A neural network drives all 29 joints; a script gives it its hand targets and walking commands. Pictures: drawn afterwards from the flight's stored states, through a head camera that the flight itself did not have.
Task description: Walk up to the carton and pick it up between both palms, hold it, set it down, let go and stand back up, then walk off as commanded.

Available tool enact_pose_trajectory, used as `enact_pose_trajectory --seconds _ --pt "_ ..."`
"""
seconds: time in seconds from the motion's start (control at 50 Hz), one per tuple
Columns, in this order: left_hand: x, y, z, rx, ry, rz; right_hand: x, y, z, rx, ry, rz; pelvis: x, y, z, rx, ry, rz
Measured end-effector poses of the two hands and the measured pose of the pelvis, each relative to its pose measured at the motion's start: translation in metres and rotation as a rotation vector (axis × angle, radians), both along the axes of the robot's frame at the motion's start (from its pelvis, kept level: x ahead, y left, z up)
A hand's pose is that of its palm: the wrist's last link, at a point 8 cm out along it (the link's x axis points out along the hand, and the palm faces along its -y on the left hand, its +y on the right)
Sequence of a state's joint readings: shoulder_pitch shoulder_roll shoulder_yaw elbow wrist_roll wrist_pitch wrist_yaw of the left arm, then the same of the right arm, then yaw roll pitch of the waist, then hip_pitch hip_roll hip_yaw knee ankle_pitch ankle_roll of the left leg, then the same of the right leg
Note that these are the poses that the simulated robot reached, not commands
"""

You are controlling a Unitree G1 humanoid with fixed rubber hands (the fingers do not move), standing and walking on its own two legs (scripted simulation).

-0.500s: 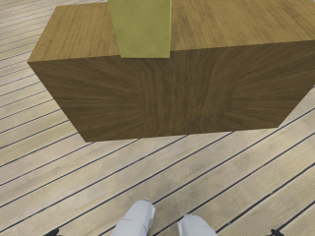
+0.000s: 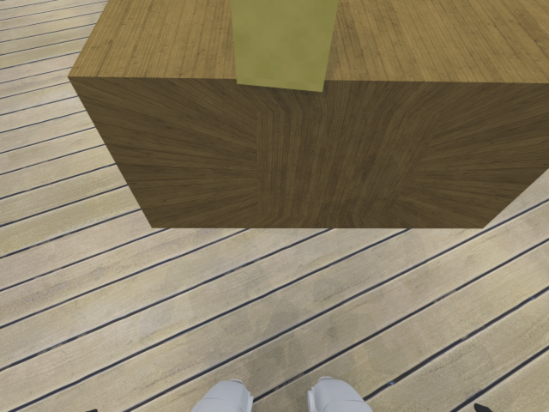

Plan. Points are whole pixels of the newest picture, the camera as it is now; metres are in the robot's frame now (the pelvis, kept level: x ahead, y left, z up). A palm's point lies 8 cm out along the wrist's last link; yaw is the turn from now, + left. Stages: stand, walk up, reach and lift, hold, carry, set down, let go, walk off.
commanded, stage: walk off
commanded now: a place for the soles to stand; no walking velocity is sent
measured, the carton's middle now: (286, 8) +0.88 +0.01 +0.10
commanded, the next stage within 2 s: stand in 0.46 s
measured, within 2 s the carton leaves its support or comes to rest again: neither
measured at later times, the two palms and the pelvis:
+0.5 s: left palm out of the picture +0.07 +0.31 -0.11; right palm out of the picture +0.08 -0.31 -0.10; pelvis +0.00 +0.00 +0.00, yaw +0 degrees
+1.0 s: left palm out of the picture +0.03 +0.30 -0.10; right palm out of the picture +0.05 -0.33 -0.10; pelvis -0.02 -0.01 +0.01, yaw +0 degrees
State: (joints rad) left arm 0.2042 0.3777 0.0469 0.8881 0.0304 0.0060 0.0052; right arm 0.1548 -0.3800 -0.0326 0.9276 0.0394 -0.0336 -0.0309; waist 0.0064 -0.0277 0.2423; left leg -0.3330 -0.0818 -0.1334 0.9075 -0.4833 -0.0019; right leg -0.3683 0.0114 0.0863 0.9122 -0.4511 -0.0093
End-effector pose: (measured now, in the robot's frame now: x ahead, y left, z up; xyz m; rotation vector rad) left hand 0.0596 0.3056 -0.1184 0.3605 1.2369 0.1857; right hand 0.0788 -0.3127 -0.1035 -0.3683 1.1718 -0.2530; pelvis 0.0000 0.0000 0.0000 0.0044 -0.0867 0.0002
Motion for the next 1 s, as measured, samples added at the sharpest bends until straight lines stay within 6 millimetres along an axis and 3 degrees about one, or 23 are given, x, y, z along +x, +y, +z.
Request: enact_pose_trajectory --seconds 0.26,0.36,0.52,0.66,1.0 --pt "0.021 -0.003 0.009 0.005 -0.073 -0.020 0.004 -0.001 -0.001 0.010 -0.011 0.002 0.002 -0.003 0.001 -0.004 0.000 -0.001" --pt "0.015 -0.009 0.008 0.008 -0.062 -0.013 0.005 -0.007 -0.001 0.013 -0.022 0.004 0.000 -0.010 0.001 -0.002 -0.006 -0.001" --pt "0.012 0.000 0.008 0.001 -0.078 -0.001 -0.004 0.001 0.000 0.007 -0.014 -0.005 -0.004 0.000 0.001 -0.007 -0.012 0.005" --pt "0.001 -0.001 0.010 0.007 -0.059 0.025 -0.005 -0.004 0.002 0.014 -0.024 -0.015 -0.004 -0.004 0.004 -0.001 -0.004 0.004" --pt "-0.027 -0.005 0.020 0.024 -0.027 0.064 -0.030 -0.013 0.002 0.036 0.002 -0.046 -0.017 -0.013 0.012 0.019 -0.004 0.005"
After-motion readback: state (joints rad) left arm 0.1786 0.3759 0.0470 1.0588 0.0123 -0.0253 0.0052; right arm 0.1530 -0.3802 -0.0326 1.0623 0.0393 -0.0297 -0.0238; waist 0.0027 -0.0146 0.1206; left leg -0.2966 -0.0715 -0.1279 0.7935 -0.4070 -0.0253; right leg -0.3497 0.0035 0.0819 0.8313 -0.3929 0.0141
